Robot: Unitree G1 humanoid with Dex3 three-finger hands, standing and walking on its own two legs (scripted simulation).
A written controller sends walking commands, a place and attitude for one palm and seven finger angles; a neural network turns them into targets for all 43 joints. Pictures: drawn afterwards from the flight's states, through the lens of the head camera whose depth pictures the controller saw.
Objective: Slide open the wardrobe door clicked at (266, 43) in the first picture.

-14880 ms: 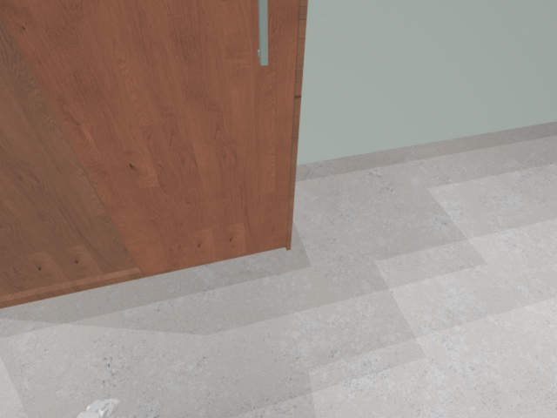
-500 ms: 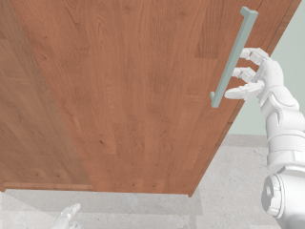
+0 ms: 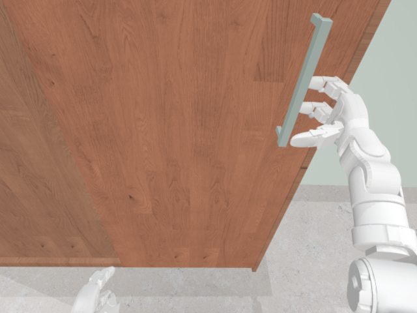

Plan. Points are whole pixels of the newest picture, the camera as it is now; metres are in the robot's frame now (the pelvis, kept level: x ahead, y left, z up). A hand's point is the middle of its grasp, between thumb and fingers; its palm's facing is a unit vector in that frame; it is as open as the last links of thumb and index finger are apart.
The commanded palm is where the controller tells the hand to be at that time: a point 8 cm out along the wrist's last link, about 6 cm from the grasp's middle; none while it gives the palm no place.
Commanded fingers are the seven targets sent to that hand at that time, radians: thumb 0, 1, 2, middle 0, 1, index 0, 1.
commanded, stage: slide the fingers in behind the handle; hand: right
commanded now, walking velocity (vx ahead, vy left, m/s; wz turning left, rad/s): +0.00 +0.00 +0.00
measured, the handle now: (296, 88) +0.48 -0.12 +0.23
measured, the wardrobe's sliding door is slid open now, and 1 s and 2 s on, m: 0.00 0.00 0.00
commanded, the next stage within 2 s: grip the handle and tug to test in 1.28 s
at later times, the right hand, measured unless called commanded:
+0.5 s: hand (304, 112) +0.42 -0.13 +0.22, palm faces -0.06 +1.00 +0.01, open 14.0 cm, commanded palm +0.40 -0.17 +0.23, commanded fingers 0.00 0.50 -0.30 0.30 1.20 0.30 1.20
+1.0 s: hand (299, 113) +0.41 -0.12 +0.22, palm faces -0.03 +1.00 -0.01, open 14.4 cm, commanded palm +0.39 -0.15 +0.23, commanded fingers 0.00 0.50 -0.30 0.30 1.20 0.30 1.20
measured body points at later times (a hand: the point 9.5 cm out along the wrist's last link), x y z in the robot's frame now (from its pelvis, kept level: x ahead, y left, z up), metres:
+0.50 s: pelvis +0.01 +0.00 +0.00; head -0.01 +0.01 +0.45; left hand +0.13 +0.24 -0.10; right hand +0.42 -0.18 +0.22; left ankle -0.01 +0.08 -0.74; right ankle -0.02 -0.09 -0.74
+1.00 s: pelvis +0.00 +0.00 +0.00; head -0.01 +0.02 +0.45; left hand +0.16 +0.23 -0.10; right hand +0.41 -0.17 +0.23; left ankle -0.01 +0.08 -0.74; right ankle -0.02 -0.09 -0.74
